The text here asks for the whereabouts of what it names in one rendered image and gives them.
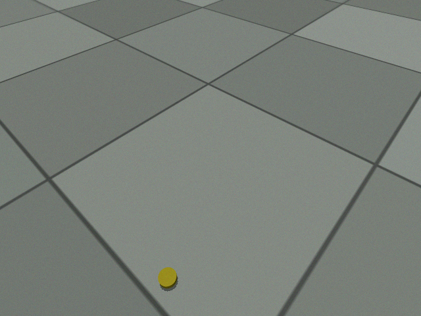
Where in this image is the tin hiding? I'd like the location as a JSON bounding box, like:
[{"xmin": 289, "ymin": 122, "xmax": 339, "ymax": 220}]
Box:
[{"xmin": 158, "ymin": 267, "xmax": 177, "ymax": 288}]

